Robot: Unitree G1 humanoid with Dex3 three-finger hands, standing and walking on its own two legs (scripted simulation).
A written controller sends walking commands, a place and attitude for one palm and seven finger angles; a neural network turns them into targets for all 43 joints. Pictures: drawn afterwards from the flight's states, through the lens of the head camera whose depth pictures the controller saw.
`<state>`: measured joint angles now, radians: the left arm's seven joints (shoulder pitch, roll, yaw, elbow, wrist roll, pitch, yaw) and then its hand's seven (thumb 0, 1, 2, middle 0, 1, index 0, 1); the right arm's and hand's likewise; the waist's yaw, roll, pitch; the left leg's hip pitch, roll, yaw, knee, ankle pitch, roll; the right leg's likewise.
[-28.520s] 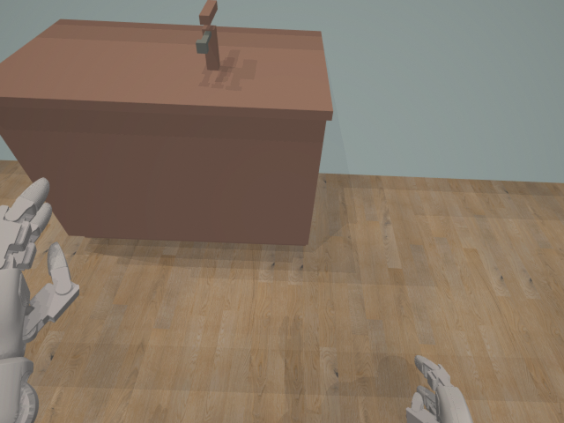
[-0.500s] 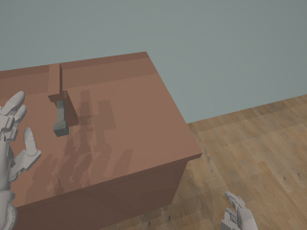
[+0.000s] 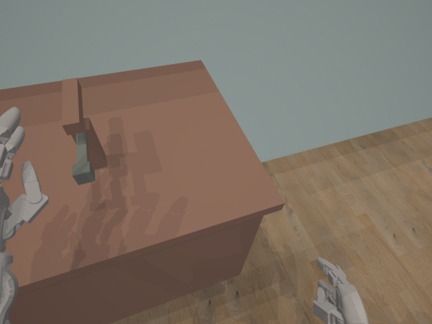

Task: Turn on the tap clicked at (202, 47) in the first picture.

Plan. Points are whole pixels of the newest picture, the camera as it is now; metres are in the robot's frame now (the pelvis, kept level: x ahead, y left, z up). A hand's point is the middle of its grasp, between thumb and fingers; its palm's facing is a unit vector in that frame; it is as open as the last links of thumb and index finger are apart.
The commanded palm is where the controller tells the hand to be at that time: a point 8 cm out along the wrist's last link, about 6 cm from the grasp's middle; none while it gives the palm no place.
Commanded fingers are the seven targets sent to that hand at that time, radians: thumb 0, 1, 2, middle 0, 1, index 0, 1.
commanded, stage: come to a stop and stand still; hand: left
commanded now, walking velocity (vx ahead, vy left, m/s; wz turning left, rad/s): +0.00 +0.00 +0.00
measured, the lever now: (83, 173) +0.33 +0.27 +0.09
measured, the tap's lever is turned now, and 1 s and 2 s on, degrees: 0 0 0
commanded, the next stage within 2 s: look again from close up in 0.58 s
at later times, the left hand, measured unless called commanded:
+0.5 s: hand (46, 206) +0.23 +0.25 +0.16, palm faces +0.36 -0.86 -0.35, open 7.4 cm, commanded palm +0.16 +0.29 +0.18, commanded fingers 0.00 0.90 0.90 -0.20 -0.30 -0.20 -0.30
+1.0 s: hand (48, 208) +0.23 +0.25 +0.16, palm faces +0.39 -0.85 -0.35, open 7.4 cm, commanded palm +0.16 +0.28 +0.18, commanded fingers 0.00 0.90 0.90 -0.20 -0.30 -0.20 -0.30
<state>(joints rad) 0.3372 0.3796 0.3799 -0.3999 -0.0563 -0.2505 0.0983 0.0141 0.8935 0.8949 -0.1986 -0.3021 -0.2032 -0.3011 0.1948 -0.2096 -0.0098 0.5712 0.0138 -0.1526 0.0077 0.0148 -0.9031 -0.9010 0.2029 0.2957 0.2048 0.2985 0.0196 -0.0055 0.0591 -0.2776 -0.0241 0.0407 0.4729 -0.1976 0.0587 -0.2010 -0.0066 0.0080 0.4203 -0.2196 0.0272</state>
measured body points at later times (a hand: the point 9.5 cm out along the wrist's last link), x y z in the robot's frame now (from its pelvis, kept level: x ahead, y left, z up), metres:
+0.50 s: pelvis +0.01 +0.01 +0.00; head +0.03 +0.04 +0.45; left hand +0.20 +0.30 +0.18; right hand +0.20 -0.20 -0.06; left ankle +0.03 +0.08 -0.74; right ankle +0.00 -0.14 -0.74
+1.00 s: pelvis +0.01 +0.00 +0.00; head +0.03 +0.02 +0.45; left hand +0.20 +0.29 +0.17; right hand +0.20 -0.22 -0.07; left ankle +0.03 +0.08 -0.74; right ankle +0.00 -0.14 -0.74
